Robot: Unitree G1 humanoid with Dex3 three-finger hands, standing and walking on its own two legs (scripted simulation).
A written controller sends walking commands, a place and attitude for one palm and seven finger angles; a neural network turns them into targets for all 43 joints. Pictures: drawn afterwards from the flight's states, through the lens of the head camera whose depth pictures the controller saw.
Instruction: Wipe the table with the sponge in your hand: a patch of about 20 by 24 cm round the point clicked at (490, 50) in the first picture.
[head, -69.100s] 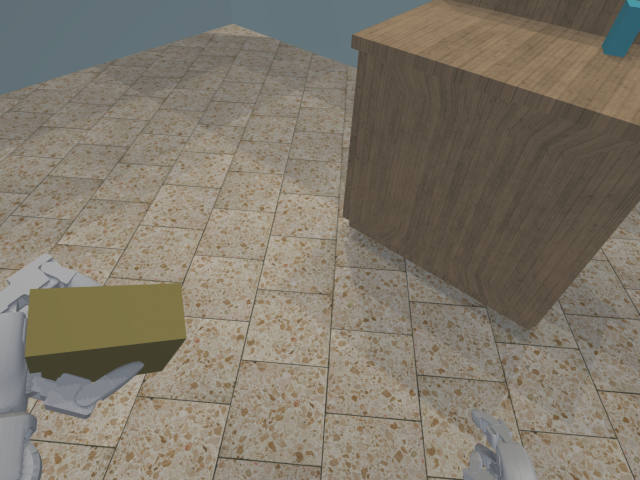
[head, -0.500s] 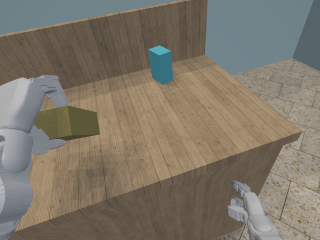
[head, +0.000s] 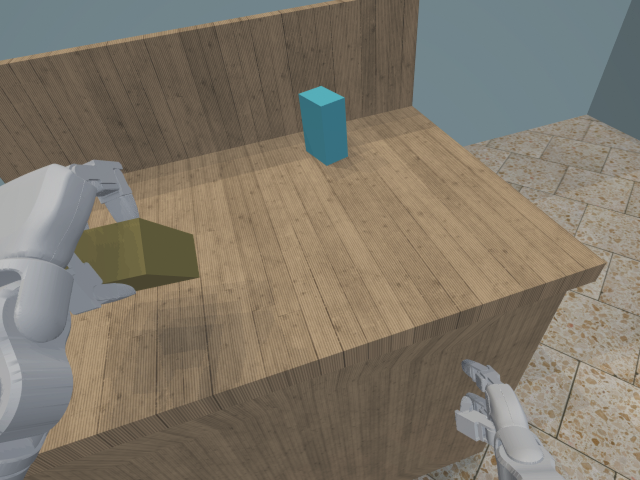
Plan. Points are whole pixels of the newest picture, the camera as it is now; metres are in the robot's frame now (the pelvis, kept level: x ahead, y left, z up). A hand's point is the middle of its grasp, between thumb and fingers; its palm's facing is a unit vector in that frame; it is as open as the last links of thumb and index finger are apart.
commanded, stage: bring the sponge back beside the body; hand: left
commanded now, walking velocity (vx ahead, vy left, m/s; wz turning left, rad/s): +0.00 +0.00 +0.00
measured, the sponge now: (130, 264) +0.25 +0.27 +0.19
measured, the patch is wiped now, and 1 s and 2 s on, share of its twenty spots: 0.90 0.90 0.90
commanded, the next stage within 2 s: step back with the hand held close in 1.28 s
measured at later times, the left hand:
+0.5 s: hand (89, 257) +0.22 +0.27 +0.24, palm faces +0.33 -0.15 -0.93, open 9.2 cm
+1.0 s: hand (78, 271) +0.20 +0.27 +0.23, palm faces +0.30 -0.12 -0.95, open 9.2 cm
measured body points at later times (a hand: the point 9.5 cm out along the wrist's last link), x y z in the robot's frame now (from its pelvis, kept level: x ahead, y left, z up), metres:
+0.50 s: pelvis +0.00 +0.00 +0.00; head -0.02 -0.05 +0.45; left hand +0.19 +0.27 +0.29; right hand +0.27 -0.17 -0.07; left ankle +0.02 +0.11 -0.74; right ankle +0.01 -0.10 -0.74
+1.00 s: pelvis +0.00 +0.01 +0.00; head -0.02 -0.04 +0.45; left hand +0.18 +0.28 +0.28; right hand +0.27 -0.17 -0.07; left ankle +0.02 +0.11 -0.74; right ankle +0.01 -0.10 -0.74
